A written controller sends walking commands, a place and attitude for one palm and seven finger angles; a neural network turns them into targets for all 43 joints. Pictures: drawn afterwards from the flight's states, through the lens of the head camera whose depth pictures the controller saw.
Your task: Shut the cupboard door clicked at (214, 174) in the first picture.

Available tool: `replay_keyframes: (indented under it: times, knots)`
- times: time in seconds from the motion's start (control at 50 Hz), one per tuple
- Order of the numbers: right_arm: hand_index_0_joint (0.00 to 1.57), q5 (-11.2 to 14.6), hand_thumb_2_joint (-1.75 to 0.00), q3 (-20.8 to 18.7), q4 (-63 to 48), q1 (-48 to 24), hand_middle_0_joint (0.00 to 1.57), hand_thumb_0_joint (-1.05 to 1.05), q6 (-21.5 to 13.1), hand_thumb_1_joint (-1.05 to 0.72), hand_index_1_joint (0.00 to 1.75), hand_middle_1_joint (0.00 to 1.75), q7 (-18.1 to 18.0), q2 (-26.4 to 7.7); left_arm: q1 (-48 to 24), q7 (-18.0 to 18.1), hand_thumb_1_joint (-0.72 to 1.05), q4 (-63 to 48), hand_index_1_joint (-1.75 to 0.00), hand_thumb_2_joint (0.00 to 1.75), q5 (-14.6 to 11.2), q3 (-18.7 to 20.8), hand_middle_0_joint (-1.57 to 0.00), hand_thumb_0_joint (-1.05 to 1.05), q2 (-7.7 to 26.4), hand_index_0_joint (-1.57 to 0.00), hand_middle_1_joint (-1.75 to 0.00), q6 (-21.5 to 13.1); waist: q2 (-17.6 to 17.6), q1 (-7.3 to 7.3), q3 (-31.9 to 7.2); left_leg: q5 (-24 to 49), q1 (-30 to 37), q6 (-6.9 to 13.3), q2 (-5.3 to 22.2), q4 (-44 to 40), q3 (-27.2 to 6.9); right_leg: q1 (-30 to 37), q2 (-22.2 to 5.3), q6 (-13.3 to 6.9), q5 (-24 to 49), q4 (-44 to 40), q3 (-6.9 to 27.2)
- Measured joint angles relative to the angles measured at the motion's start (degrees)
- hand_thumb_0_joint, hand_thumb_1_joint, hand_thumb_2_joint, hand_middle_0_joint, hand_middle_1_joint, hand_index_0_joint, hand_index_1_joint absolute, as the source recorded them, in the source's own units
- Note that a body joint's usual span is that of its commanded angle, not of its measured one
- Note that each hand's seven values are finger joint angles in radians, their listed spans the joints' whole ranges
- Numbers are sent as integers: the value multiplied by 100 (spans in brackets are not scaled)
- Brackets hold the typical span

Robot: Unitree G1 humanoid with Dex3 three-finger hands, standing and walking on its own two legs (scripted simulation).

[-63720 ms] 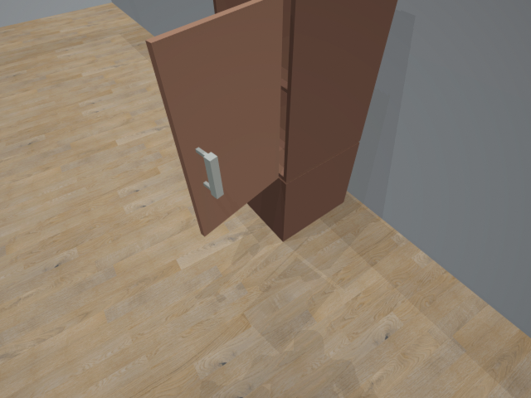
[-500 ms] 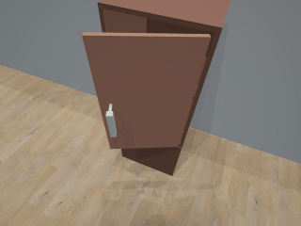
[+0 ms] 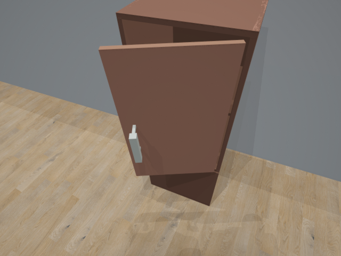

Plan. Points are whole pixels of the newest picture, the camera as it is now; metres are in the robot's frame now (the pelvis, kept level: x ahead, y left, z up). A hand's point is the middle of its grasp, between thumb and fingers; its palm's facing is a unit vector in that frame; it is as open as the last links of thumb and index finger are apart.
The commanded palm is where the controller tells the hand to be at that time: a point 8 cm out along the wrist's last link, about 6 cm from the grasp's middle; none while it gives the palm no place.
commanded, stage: look again from close up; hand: left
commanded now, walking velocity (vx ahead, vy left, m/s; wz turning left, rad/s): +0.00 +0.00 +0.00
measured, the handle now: (136, 143) +0.48 +0.15 -0.08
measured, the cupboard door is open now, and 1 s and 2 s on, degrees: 25 25 25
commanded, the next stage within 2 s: raise the hand and make a fist in 0.12 s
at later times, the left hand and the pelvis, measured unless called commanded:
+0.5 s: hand (103, 221) +0.20 +0.17 -0.01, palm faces +0.16 -0.99 -0.03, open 6.8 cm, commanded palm +0.11 +0.23 -0.07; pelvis -0.02 -0.03 -0.05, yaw +2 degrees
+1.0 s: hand (107, 249) +0.16 +0.17 -0.09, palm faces +0.05 -1.00 +0.01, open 4.4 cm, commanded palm +0.12 +0.23 -0.07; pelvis -0.06 -0.02 -0.12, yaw +2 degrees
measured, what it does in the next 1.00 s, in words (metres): lowers itself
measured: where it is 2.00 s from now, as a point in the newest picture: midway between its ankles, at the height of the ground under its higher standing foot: outside the picture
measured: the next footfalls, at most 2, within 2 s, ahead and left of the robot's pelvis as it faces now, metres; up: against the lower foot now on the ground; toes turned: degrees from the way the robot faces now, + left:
none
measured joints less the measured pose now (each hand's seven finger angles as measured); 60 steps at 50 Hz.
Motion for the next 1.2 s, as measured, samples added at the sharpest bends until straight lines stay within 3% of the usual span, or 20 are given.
replay_keyframes:
  times: [0.24,0.26,0.28,0.34,0.4,0.44,0.5,0.54,0.56,0.62,0.72,0.8,0.84,0.9,0.94,0.98,1.02,1.1,1.16,1.2]
  knots:
    - [20,27,-90,-7,86,-270,20,1,20,-91,30,30,12,-76,-258,7,90,-65,-30,90,1,14,-20,1,114,-20,-30,-25,-105,8,130,5,31,-105,137,-58,-29,80,133,-83,42,-163,-38]
    - [20,46,-90,1,-111,-230,20,1,-93,-91,30,30,-60,-80,-18,-51,90,-1009,-30,90,-114,355,-20,1,87,-20,-30,308,-128,0,235,-62,-36,-116,172,119,-47,46,164,-92,20,-57,-58]
    - [20,134,-90,32,-363,-113,20,1,-361,-91,30,30,-200,-81,281,24,90,-2080,-30,90,-282,435,-20,1,137,-21,-30,310,-196,24,272,-142,-127,-125,167,284,-43,-113,151,-111,-60,229,-78]
    - [20,255,-90,-52,-871,162,20,1,-1083,-91,30,30,-321,-144,705,315,90,-4224,-31,90,-738,480,-21,2,207,-21,-31,-190,-268,7,-39,-283,-408,-156,74,593,-113,-380,26,-135,-391,641,-216]
    - [20,212,-90,-215,-1374,38,20,1,-1386,-90,30,30,-213,-294,343,138,90,-4922,-34,90,-932,706,-23,2,58,-23,-34,-945,-79,-142,-375,-409,-1008,-168,78,1087,-272,-875,18,-159,-486,1023,-372]
    - [20,147,-90,-297,-1678,-209,20,1,-1474,-90,30,30,-105,-305,124,-247,90,-4962,-36,90,-1123,926,-25,1,13,-26,-36,-1735,-109,-174,-584,-515,-1595,-197,96,1514,-252,-1504,23,-193,-608,1513,-344]
    - [20,91,-90,-388,-2103,-542,20,1,-1556,-90,30,30,50,-253,69,-1181,90,-4854,-41,90,-1462,1162,-29,1,9,-30,-41,-2936,-364,-110,-771,-739,-2533,-264,142,2290,-190,-2526,51,-257,-866,2401,-261]
    - [20,99,-90,-437,-2392,-674,20,1,-1570,-90,30,30,111,-280,166,-1808,90,-4669,-44,90,-1616,1241,-32,0,20,-33,-44,-3419,-509,-32,-800,-900,-3113,-292,168,2850,-217,-3101,68,-319,-1048,2966,-276]
    - [20,107,-90,-458,-2538,-714,20,1,-1559,-90,30,30,118,-320,259,-2038,90,-4598,-46,90,-1669,1260,-34,0,23,-35,-46,-3476,-544,13,-803,-984,-3384,-294,178,3128,-253,-3353,74,-345,-1135,3226,-306]
    - [20,121,-90,-501,-2893,-773,20,1,-1547,-90,30,30,52,-469,599,-2350,90,-4542,-52,90,-1773,1276,-40,1,40,-40,-52,-3284,-526,174,-805,-1225,-4111,-351,197,3895,-408,-3978,80,-381,-1362,3885,-441]
    - [20,71,-90,-385,-3002,-855,20,1,-1630,-90,30,30,-154,-510,1002,-2025,90,-5540,-61,90,-1854,1235,-49,2,129,-49,-61,-3322,-319,414,-793,-1512,-4950,-350,240,4851,-688,-4625,127,-422,-1591,4601,-694]
    - [20,77,-90,-120,-2879,-870,20,2,-1573,-90,30,30,-268,-321,634,-1985,90,-6449,-69,90,-1900,1039,-55,2,258,-56,-69,-3370,-122,427,-804,-1592,-5275,-334,250,5220,-822,-4853,148,-411,-1629,4840,-812]
    - [20,128,-90,5,-2850,-818,20,2,-1463,-90,30,30,-288,-186,324,-2073,90,-6565,-73,90,-1876,933,-59,2,315,-59,-73,-3041,-15,351,-838,-1580,-5343,-318,250,5253,-831,-4902,151,-384,-1598,4837,-817]
    - [20,239,-90,112,-2882,-626,20,2,-1215,-90,30,30,-287,12,54,-2112,90,-6420,-79,90,-1812,819,-64,2,346,-65,-79,-2099,75,202,-871,-1508,-5273,-273,256,5094,-733,-4869,153,-324,-1501,4683,-723]
    - [20,277,-90,129,-2937,-432,20,2,-1058,-90,30,30,-273,92,109,-1968,90,-6293,-83,90,-1766,803,-68,2,314,-69,-83,-1481,95,108,-904,-1452,-5145,-232,262,4899,-630,-4783,154,-275,-1425,4509,-625]
    - [20,269,-90,105,-2969,-237,20,2,-978,-90,30,30,-261,121,317,-1674,90,-6260,-87,90,-1720,845,-72,2,250,-72,-87,-1182,83,42,-939,-1411,-5008,-185,271,4710,-531,-4687,160,-228,-1359,4336,-532]
    - [20,218,-90,54,-2961,-74,21,2,-974,-90,30,31,-253,100,569,-1329,90,-6316,-91,90,-1667,936,-76,2,195,-76,-91,-1285,47,24,-969,-1397,-4920,-153,282,4592,-469,-4620,171,-199,-1317,4214,-474]
    - [20,88,-90,-44,-2880,80,20,2,-1066,-90,30,30,-189,-89,891,-912,90,-6514,-99,90,-1563,1098,-83,2,211,-83,-99,-2202,-22,41,-1017,-1435,-4995,-113,245,4636,-484,-4652,136,-163,-1347,4216,-490]
    - [20,57,-90,-84,-2820,-7,20,2,-1121,-90,30,30,-163,-281,839,-1031,90,-6548,-105,90,-1570,1052,-88,2,259,-88,-105,-2749,-24,54,-1000,-1495,-5181,-83,197,4823,-547,-4776,92,-138,-1417,4353,-550]
    - [20,82,-90,-99,-2831,-119,20,2,-1128,-90,30,30,-174,-371,749,-1249,90,-6490,-109,90,-1601,931,-92,2,273,-92,-109,-2818,-20,52,-976,-1527,-5286,-61,176,4925,-567,-4855,73,-119,-1449,4430,-568]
